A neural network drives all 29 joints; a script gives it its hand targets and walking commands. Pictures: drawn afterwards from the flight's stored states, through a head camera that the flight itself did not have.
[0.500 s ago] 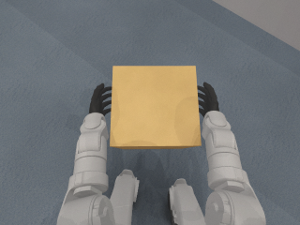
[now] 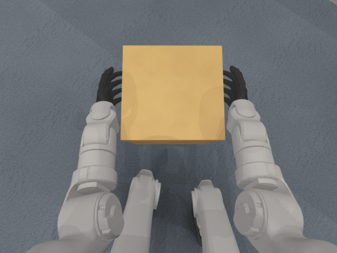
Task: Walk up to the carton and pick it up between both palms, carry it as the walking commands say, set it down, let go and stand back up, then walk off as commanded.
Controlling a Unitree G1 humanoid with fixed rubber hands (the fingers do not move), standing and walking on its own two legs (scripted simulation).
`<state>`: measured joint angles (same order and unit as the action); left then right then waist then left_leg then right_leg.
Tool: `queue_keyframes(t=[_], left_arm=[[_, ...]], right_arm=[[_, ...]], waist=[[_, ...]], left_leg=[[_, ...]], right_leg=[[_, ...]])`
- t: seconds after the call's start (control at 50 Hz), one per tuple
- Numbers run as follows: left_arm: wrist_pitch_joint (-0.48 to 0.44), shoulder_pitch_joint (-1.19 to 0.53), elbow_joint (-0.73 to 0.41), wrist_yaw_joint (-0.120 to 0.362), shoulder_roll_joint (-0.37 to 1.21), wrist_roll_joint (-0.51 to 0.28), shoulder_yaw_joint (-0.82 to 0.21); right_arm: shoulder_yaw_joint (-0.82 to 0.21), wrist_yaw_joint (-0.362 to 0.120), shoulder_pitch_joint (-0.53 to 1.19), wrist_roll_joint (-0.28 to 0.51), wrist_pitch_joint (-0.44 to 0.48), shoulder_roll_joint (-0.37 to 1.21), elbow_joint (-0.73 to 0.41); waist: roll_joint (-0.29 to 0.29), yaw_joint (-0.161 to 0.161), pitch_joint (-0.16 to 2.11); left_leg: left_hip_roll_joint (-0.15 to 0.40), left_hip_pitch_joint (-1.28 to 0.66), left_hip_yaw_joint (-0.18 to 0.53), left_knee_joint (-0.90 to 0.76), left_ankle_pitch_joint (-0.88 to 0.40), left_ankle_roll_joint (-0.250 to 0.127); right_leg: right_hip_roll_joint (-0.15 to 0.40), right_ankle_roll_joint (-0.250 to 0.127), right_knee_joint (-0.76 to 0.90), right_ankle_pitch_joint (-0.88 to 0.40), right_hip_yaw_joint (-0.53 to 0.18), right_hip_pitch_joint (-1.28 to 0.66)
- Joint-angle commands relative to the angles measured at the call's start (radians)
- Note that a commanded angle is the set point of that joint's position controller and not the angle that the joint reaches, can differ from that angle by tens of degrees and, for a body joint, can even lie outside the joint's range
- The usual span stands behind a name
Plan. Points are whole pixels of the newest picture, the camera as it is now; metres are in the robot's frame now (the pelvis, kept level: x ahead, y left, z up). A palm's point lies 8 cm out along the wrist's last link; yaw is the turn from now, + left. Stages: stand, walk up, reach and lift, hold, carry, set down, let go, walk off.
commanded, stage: set down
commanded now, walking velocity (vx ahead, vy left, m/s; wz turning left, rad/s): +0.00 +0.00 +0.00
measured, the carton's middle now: (171, 104) +0.46 +0.05 -0.15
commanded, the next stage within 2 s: none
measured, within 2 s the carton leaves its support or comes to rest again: neither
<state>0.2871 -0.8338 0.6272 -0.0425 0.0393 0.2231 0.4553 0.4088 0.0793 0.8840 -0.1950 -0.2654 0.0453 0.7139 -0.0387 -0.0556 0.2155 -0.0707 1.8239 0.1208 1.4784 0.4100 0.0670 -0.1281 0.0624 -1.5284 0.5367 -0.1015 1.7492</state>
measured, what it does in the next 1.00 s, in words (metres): lowers itself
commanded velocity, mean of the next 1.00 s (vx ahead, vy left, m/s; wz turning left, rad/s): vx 0.00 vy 0.00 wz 0.00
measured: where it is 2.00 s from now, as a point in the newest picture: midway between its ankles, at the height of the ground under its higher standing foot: (170, 220)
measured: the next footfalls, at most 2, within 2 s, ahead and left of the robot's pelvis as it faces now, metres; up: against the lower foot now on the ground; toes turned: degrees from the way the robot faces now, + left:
none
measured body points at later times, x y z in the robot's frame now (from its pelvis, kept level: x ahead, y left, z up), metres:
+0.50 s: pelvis -0.02 +0.00 -0.07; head +0.28 +0.03 +0.27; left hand +0.47 +0.21 -0.18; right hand +0.50 -0.10 -0.18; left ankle +0.10 +0.14 -0.53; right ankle +0.06 -0.13 -0.53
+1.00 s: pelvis -0.03 +0.00 -0.13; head +0.31 +0.03 +0.17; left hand +0.49 +0.21 -0.27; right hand +0.52 -0.09 -0.27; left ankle +0.10 +0.14 -0.53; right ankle +0.06 -0.13 -0.53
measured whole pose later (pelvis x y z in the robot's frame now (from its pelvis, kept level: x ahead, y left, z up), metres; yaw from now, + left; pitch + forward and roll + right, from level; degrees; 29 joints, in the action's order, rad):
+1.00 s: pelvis -0.03 +0.00 -0.13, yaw -2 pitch +47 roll -3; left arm 0.29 -1.19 0.72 -0.06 -0.11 0.15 0.45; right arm 0.36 0.14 1.24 -0.10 -0.25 -0.08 0.82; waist -0.05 -0.08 -0.03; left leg -0.11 2.25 0.13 1.90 0.46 0.10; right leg -0.19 0.11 -1.95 0.60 -0.09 2.17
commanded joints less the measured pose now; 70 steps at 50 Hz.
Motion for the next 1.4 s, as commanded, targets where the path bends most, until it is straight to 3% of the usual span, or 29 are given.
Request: queue_keyframes(t=[0.0,0.6,1.18,1.38], left_arm=[[-0.019,-0.630,0.028,0.223,0.926,-0.124,-0.535],[-0.016,-0.883,0.052,0.217,0.825,-0.161,-0.497],[-0.049,-1.055,0.073,0.236,0.675,-0.224,-0.500],[-0.082,-1.068,0.100,0.248,0.631,-0.250,-0.487]], right_arm=[[-0.511,-0.209,0.635,0.116,0.037,0.977,-0.002],[-0.464,-0.183,0.885,0.150,0.035,0.875,0.042],[-0.509,-0.152,1.065,0.246,0.065,0.759,0.058],[-0.550,-0.143,1.103,0.275,0.095,0.755,0.046]], waist=[[0.012,-0.032,0.926],[0.033,-0.048,0.985],[0.011,-0.077,0.934],[-0.068,-0.107,0.873]], left_leg=[[-0.081,-0.671,-0.185,-0.069,-0.269,-0.021],[-0.065,-0.509,-0.222,0.182,-0.273,-0.006],[-0.038,-0.381,-0.240,0.405,-0.323,-0.013],[-0.038,-0.300,-0.225,0.468,-0.370,-0.026]], right_leg=[[-0.082,-0.005,0.138,-0.208,0.155,-0.304],[-0.088,-0.008,-0.119,-0.147,0.210,-0.064],[-0.083,-0.004,-0.336,-0.181,0.223,0.025],[-0.077,-0.002,-0.395,-0.267,0.210,0.000]])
